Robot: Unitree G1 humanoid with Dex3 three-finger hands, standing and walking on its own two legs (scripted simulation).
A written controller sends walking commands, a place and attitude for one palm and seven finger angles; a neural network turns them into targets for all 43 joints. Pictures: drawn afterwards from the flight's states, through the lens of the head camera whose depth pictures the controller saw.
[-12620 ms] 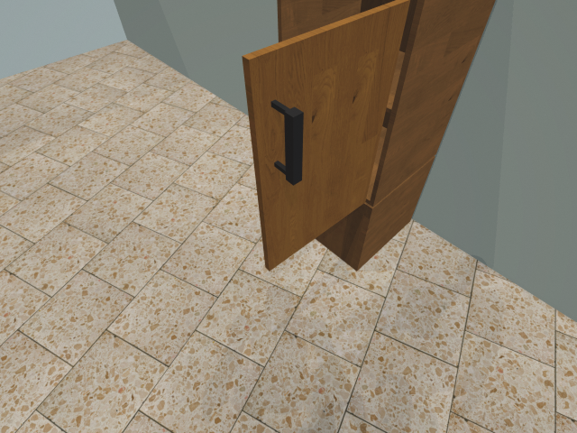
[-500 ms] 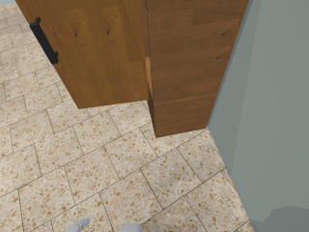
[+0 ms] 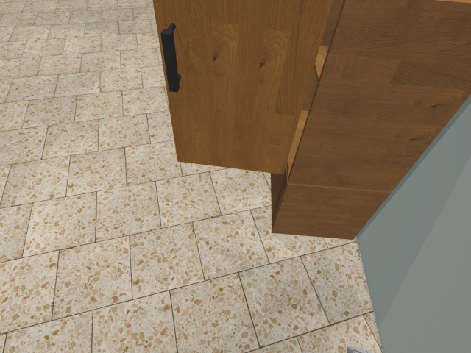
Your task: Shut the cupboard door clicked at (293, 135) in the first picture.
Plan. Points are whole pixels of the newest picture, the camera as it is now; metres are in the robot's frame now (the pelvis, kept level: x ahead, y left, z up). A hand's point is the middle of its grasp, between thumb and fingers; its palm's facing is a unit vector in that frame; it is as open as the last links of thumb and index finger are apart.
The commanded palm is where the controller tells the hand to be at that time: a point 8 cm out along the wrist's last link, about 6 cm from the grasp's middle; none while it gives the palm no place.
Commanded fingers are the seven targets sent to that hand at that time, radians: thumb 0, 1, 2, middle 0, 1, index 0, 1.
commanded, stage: take the last steps up to it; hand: left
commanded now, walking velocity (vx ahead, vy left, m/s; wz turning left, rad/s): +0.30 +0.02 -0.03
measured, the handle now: (173, 58) +0.74 +0.26 +0.09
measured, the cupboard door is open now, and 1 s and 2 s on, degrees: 87 87 87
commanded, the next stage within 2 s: come to a stop and stand still in 0.54 s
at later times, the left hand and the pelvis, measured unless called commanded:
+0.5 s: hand (182, 272) +0.29 +0.15 -0.16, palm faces -0.05 -0.98 -0.20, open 7.4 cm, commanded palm none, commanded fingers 0.00 0.90 0.90 -0.20 -0.30 -0.20 -0.30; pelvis +0.15 -0.02 -0.01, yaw -1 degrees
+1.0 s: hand (168, 288) +0.26 +0.18 -0.18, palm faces +0.03 -0.99 -0.17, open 7.3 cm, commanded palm none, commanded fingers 0.00 0.90 0.90 -0.20 -0.30 -0.20 -0.30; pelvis +0.26 +0.01 +0.00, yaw -2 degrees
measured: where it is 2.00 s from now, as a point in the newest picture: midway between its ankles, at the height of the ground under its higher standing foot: outside the picture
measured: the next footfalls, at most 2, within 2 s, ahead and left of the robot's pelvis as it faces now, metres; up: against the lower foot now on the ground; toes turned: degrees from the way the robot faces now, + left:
right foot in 0.44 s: +0.25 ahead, -0.11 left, +0.00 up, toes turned -8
left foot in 0.82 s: +0.35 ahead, +0.12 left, +0.00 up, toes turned +4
